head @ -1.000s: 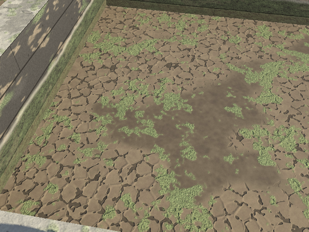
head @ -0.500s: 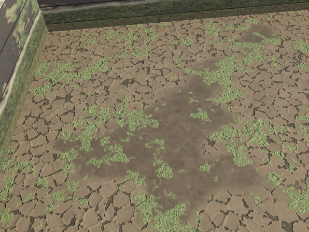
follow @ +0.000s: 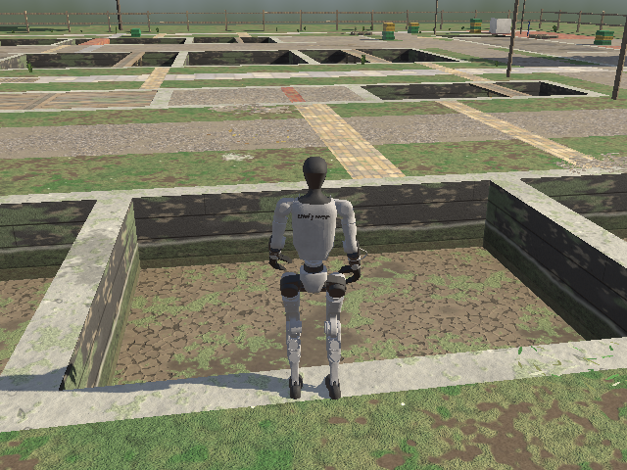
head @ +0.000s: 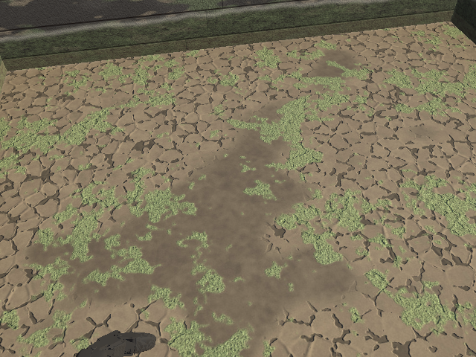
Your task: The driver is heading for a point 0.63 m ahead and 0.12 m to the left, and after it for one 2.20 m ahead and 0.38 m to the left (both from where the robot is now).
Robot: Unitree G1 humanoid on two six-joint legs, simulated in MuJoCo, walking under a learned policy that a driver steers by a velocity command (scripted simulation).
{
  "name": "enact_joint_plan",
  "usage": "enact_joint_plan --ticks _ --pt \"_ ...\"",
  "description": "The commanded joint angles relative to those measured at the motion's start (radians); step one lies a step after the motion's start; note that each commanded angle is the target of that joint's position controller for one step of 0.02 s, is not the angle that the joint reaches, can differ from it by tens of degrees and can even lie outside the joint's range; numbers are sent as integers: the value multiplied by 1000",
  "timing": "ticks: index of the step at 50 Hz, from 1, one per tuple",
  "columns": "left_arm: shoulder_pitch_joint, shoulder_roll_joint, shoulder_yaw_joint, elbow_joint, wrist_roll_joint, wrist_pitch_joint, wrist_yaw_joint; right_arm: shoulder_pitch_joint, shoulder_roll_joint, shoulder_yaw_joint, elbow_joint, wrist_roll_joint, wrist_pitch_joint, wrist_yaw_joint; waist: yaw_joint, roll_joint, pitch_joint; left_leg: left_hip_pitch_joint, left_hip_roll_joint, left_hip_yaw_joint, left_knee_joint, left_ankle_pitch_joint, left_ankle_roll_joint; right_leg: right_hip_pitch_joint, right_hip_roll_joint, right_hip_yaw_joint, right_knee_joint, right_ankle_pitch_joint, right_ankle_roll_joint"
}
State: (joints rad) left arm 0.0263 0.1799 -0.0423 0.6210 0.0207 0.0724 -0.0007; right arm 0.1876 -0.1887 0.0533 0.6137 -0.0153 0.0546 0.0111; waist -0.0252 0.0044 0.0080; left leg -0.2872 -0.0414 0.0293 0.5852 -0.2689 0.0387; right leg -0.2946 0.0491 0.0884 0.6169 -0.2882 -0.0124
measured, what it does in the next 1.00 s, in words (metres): shifts its weight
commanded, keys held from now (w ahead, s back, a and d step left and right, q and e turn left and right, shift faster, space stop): w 1.00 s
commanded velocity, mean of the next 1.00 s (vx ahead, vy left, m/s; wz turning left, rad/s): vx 0.50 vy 0.00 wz -0.01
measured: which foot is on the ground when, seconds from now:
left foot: down 0.00-1.00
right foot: down 0.00-1.00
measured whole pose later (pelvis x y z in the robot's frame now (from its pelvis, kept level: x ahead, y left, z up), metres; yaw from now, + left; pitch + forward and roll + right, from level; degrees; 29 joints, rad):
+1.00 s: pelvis +0.05 -0.02 +0.00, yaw +2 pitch -2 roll +0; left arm 0.09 0.15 -0.07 0.61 0.01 0.07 0.00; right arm 0.06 -0.16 0.04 0.60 -0.02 0.08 0.00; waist 0.02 0.00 0.00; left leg -0.24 -0.03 -0.02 0.64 -0.37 0.01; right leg -0.22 0.06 0.03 0.64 -0.39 -0.05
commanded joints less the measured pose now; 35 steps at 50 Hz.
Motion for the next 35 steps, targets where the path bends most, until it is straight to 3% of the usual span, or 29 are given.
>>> enact_joint_plan --ticks 1,3,6,13,14,18,20,21,26,27,28,30,35 --pt "-79 101 14 -87 -10 -21 -6 -115 -62 -20 -129 -9 -3 5 21 -119 -30 -19 49 -59 -88 -100 -26 -7 -71 116 -184 -104 -34" --pt "-87 110 12 -96 -18 -27 -3 -106 -54 -20 -135 -15 -5 4 3 -139 -11 28 42 -36 -50 -61 -35 -70 -92 167 -240 -162 -45" --pt "-87 99 6 -106 -22 -30 -4 -114 -48 -22 -135 -17 -14 1 0 -90 -15 65 47 -39 -48 -53 -35 -77 -87 169 -247 -148 -42" --pt "-69 80 2 -116 -12 -31 -12 -158 -47 -26 -137 -6 -20 -5 18 17 -39 85 64 -70 -67 -34 -28 -14 -54 108 -174 -30 -29" --pt "-59 82 4 -116 -10 -28 -14 -140 -51 -23 -128 -13 -27 1 21 26 -58 97 65 -77 -65 -45 -21 -14 -56 97 -160 -35 -33" --pt "-50 84 7 -116 -10 -27 -15 -149 -54 -23 -126 -7 -31 5 31 8 -49 99 67 -87 -60 -15 -9 -7 -48 75 -140 -2 -31" --pt "-49 69 0 -114 0 -27 -14 -147 -55 -23 -126 -10 -24 6 30 -2 -52 104 69 -93 -58 8 -7 5 -44 64 -132 33 -33" --pt "-41 60 2 -113 2 -18 -5 -125 -74 -32 -108 -3 -23 -5 38 14 -62 132 69 -104 -49 60 0 5 -47 47 -114 77 -46" --pt "-20 70 6 -100 -2 -9 8 -112 -73 -33 -98 -4 -17 -16 40 -8 -61 162 68 -101 -22 168 14 12 -41 27 -88 161 -46" --pt "-51 64 4 -117 10 -13 -5 -150 -87 -35 -113 1 -5 -16 56 -7 -18 132 88 -119 -4 382 12 -3 -47 -10 -43 312 -44" --pt "-15 59 6 -105 16 -19 -6 -136 -92 -41 -106 -4 0 -18 62 0 -81 167 91 -121 16 440 17 23 -46 -16 -29 346 -43" --pt "0 60 8 -95 12 -26 -3 -129 -84 -42 -103 -7 5 -23 57 -4 -128 200 88 -111 34 480 15 40 -48 -21 -19 392 -42" --pt "-21 53 7 -93 3 -24 0 -156 -69 -44 -103 -11 17 -25 49 -15 -145 201 71 -91 46 433 1 52 -59 -21 -17 444 -45"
